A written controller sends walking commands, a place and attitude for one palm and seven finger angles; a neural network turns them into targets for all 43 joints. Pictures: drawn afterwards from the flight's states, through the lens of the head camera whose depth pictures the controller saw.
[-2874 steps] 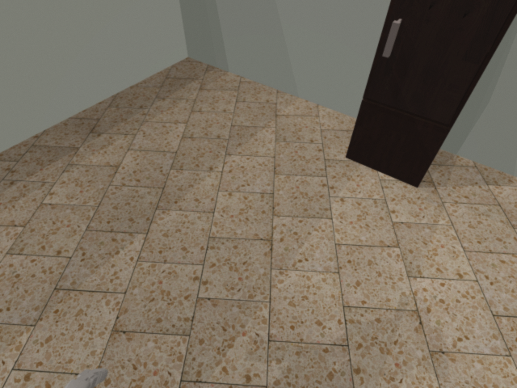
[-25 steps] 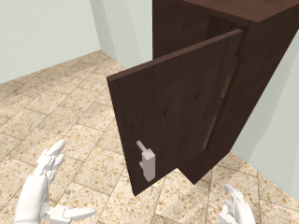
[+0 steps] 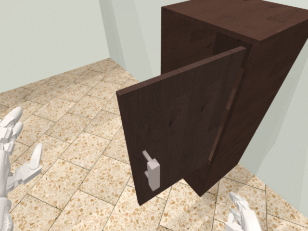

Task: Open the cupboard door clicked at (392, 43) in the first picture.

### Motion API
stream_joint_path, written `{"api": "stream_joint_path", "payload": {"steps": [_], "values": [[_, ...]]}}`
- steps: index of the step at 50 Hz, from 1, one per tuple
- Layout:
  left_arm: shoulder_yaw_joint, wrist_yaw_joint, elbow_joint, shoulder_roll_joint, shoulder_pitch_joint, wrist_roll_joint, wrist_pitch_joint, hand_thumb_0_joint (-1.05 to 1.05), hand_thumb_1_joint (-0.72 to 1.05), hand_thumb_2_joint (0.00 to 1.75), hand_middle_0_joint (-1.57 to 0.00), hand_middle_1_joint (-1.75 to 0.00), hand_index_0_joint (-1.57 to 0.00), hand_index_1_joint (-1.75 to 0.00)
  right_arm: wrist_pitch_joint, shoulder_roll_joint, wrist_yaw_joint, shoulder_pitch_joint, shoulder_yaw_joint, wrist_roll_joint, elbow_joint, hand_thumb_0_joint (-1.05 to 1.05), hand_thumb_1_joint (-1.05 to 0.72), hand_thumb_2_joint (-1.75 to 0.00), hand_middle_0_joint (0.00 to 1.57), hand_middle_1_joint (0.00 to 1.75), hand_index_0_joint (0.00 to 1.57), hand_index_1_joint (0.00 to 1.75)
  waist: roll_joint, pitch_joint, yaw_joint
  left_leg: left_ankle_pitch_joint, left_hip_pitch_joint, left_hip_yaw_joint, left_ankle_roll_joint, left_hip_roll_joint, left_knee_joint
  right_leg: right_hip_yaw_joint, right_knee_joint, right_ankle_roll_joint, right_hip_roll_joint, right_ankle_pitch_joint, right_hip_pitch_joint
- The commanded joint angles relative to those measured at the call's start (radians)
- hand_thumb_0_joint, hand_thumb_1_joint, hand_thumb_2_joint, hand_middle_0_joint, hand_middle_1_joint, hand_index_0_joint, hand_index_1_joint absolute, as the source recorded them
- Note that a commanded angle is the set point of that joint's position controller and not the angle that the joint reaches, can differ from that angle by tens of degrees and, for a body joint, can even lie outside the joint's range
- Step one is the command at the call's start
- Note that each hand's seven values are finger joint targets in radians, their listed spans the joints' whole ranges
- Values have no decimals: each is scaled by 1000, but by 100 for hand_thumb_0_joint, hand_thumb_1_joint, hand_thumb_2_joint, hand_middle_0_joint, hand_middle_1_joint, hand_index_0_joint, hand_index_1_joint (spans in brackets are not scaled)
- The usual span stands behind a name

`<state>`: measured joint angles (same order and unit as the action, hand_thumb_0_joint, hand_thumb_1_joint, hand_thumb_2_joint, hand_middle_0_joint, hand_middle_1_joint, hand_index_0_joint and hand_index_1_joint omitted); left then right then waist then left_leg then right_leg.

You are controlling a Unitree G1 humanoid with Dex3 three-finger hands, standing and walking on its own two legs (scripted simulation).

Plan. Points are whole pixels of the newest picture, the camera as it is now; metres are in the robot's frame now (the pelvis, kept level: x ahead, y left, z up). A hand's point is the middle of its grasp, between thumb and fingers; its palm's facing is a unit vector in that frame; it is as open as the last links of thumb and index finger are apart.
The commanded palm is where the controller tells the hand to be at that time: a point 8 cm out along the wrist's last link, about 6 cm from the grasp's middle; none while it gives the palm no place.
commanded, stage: draw the hand back to the body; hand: left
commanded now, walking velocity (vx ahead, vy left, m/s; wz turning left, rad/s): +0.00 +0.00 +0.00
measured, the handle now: (150, 170) +0.31 +0.06 -0.04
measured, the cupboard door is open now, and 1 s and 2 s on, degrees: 86 86 86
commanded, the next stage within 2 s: step back with the hand held close in 0.36 s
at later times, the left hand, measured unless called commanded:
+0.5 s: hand (41, 163) +0.19 +0.25 +0.17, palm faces +0.45 -0.80 -0.40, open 7.4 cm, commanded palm +0.14 +0.29 +0.18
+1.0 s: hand (7, 183) +0.14 +0.28 +0.17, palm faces +0.43 -0.75 -0.51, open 7.4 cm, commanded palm +0.08 +0.31 +0.18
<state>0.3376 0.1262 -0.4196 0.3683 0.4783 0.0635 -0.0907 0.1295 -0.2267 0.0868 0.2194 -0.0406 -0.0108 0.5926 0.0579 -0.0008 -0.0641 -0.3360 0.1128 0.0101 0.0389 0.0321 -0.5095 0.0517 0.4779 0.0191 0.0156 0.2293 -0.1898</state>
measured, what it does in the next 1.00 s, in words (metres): shifts its weight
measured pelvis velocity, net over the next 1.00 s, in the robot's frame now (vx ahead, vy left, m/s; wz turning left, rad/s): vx -0.06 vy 0.01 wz -0.01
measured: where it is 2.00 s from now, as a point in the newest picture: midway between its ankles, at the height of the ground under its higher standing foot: outside the picture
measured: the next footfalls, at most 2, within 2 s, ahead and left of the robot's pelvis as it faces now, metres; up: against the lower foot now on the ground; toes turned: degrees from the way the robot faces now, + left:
right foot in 1.46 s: -0.11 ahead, -0.12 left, +0.00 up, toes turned +6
left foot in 1.74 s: -0.12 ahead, +0.09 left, +0.00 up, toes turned +0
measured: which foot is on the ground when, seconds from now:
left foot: down 0.00-1.00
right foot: down 0.00-1.00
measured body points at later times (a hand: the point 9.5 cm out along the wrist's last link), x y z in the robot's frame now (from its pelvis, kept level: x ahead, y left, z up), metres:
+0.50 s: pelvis +0.00 -0.01 +0.01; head -0.02 -0.04 +0.45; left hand +0.16 +0.29 +0.19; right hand +0.19 -0.23 -0.08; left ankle -0.03 +0.09 -0.74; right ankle +0.02 -0.11 -0.74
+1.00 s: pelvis -0.06 +0.01 -0.01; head -0.05 +0.03 +0.44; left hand +0.11 +0.32 +0.19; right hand +0.12 -0.23 -0.08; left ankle -0.03 +0.09 -0.74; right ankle +0.02 -0.11 -0.74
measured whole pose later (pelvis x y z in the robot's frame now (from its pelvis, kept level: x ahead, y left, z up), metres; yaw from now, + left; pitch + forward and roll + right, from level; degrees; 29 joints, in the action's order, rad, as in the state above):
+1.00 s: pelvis -0.06 +0.01 -0.01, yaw +0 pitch -2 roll +0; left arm 0.47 0.14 -0.51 0.45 0.54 0.02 -0.19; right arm 0.03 -0.22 0.08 0.20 0.01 0.00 0.54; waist -0.02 0.04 0.00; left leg -0.28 0.29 -0.02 0.07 0.06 -0.60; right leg -0.01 0.57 -0.01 0.00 0.18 -0.35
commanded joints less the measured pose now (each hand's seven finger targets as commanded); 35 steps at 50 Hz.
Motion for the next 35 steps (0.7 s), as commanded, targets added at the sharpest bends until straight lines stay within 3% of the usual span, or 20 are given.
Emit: {"api": "stream_joint_path", "payload": {"steps": [1,3,6,9,11,15,17,18,23,24,25,26,27,28,29,30,31,35], "values": [[113,16,-173,145,-77,0,-73,0,90,90,-20,-30,-20,-30,62,-101,1,-135,44,1,-141,0,-90,-90,20,30,20,30,29,-24,0,241,118,11,-34,-50,137,-22,-83,10,-24,-107,129],[84,9,-169,119,-74,1,-73,0,90,90,-20,-30,-20,-30,59,-104,-8,-130,48,1,-136,0,-90,-90,20,30,20,30,38,-18,6,253,109,12,-35,-52,145,-20,-85,7,-24,-111,128],[106,10,-163,148,-64,1,-76,0,90,90,-20,-30,-20,-30,56,-110,-8,-137,57,2,-134,0,-90,-90,20,30,20,30,-38,-36,-1,251,100,6,-24,-52,147,-23,-96,4,-23,-122,151],[122,10,-193,163,-72,1,-81,0,90,90,-20,-30,-20,-30,54,-102,-5,-147,57,4,-138,0,-90,-90,20,30,20,30,-40,-73,-6,254,85,-2,-18,-45,146,-33,-99,3,-26,-136,173],[146,15,-197,191,-78,-2,-82,0,90,90,-20,-30,-20,-30,56,-103,-1,-154,56,6,-131,0,-90,-90,20,30,20,30,-3,-75,-11,257,80,-8,-17,-42,141,-42,-108,5,-29,-145,181],[122,17,-220,170,-104,-7,-87,0,90,90,-20,-30,-20,-30,67,-93,-2,-151,50,5,-122,0,-90,-90,20,30,20,30,56,-54,-1,254,64,-5,-23,-38,151,-39,-119,6,-27,-135,163],[113,16,-202,159,-102,-7,-84,0,90,90,-20,-30,-20,-30,70,-93,-1,-153,50,6,-118,0,-90,-90,20,30,20,30,40,-36,1,253,61,-4,-22,-40,155,-37,-123,5,-26,-133,156],[117,17,-190,163,-96,-6,-85,0,90,90,-20,-30,-20,-30,70,-94,-3,-152,52,6,-117,0,-90,-90,20,30,20,30,4,-25,-1,246,70,-1,-22,-42,159,-34,-124,4,-23,-122,155],[110,8,-141,143,-76,0,-81,0,90,90,-20,-30,-20,-30,61,-93,-6,-156,56,5,-113,0,-90,-90,20,30,20,30,-32,-7,-2,224,66,-9,-15,-43,164,-43,-139,0,-25,-103,148],[115,11,-179,165,-162,-2,-87,0,90,90,-20,-30,-20,-30,61,-96,-4,-160,57,4,-112,0,-90,-90,20,30,20,30,-30,-33,5,226,53,-12,-12,-40,159,-49,-142,-1,-26,-106,152],[260,21,-204,294,-248,-15,-129,0,90,90,-20,-30,-20,-30,40,-130,-3,-127,66,1,-138,0,-90,-90,20,30,20,30,-80,45,50,151,134,35,4,-53,118,-168,-197,1,-72,-133,77],[259,18,-155,289,-231,-23,-141,0,90,90,-20,-30,-20,-30,25,-118,-3,-122,66,6,-122,0,-90,-90,20,30,20,30,-93,48,52,125,135,47,3,-47,95,-182,-212,14,-104,-132,64],[195,9,-86,202,-110,-23,-128,0,90,90,-20,-30,-20,-30,13,-114,-5,-129,73,9,-117,0,-90,-90,20,30,20,30,-132,26,58,146,105,40,4,-45,61,-200,-218,19,-124,-154,42],[163,4,-92,169,-59,-24,-127,0,90,90,-20,-30,-20,-30,2,-116,-14,-126,74,8,-124,0,-90,-90,20,30,20,30,-136,-15,59,165,92,27,2,-43,37,-196,-210,20,-141,-174,42],[148,3,-100,155,-28,-23,-128,0,90,90,-20,-30,-20,-30,-7,-116,-18,-124,76,6,-127,0,-90,-90,20,30,20,30,-103,-44,62,181,93,20,-1,-43,24,-191,-198,23,-154,-203,52],[138,4,-120,148,-2,-22,-131,0,90,90,-20,-30,-20,-30,-17,-117,-20,-123,76,7,-130,0,-90,-90,20,30,20,30,-95,-75,65,206,99,21,-4,-49,26,-176,-176,25,-157,-241,72],[148,7,-151,156,18,-22,-136,0,90,90,-20,-30,-20,-30,-21,-125,-20,-129,79,7,-134,0,-90,-90,20,30,20,30,-31,-110,61,254,105,27,-8,-55,40,-161,-138,31,-157,-314,106],[201,27,-273,219,62,-21,-133,0,90,90,-20,-30,-20,-30,-53,-125,-14,-140,88,1,-169,0,-90,-90,20,30,20,30,-38,-199,60,412,149,54,-13,-88,62,-115,-26,15,-116,-448,175]]}}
